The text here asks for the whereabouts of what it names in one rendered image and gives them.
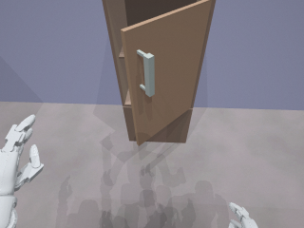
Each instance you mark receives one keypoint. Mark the robot left forearm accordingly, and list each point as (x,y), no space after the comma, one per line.
(8,215)

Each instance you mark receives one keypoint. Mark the left robot hand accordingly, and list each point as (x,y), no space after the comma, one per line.
(10,156)

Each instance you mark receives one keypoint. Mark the handle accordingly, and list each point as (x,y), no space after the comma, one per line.
(149,73)

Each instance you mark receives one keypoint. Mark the cupboard door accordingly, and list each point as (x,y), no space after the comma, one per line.
(175,39)

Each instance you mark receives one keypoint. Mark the right robot hand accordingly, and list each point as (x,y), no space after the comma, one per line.
(242,216)

